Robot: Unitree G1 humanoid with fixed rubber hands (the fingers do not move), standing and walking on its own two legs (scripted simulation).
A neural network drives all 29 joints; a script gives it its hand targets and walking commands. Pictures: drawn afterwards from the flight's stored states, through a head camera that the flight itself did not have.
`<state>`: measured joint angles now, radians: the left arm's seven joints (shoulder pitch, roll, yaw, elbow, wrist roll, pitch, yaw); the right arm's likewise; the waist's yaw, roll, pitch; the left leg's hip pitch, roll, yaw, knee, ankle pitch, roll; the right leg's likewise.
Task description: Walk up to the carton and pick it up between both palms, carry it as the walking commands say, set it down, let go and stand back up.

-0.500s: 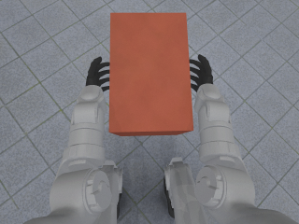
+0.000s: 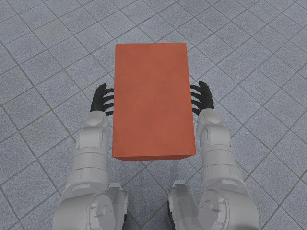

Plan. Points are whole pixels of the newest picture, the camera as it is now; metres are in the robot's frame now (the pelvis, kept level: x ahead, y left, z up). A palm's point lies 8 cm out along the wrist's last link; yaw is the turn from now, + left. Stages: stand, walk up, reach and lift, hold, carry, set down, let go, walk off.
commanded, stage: reach and lift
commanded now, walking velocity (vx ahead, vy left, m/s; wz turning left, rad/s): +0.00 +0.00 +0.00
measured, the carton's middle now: (151, 108) +0.47 -0.02 -0.10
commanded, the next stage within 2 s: none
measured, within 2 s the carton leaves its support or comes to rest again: neither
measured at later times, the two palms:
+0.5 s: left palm (91, 111) +0.41 +0.12 +0.03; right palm (215, 107) +0.40 -0.15 +0.04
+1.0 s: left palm (78, 106) +0.38 +0.13 +0.10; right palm (231, 103) +0.38 -0.15 +0.11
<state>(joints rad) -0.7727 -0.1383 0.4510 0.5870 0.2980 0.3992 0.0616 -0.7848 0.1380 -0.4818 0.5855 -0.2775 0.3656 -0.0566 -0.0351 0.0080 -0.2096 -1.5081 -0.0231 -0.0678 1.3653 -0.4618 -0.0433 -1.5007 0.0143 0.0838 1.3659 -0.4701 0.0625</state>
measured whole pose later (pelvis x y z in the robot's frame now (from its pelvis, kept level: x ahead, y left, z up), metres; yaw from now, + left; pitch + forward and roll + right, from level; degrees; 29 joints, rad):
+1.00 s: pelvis +0.03 +0.00 +0.13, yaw -1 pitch +17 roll +0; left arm -0.49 -0.22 0.41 0.47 0.35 0.41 0.02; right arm -0.50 0.23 -0.44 0.46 -0.35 0.38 -0.03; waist -0.03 0.00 -0.08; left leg -0.76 0.00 -0.06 0.74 -0.28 -0.03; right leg -0.75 0.00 0.09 0.73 -0.27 0.05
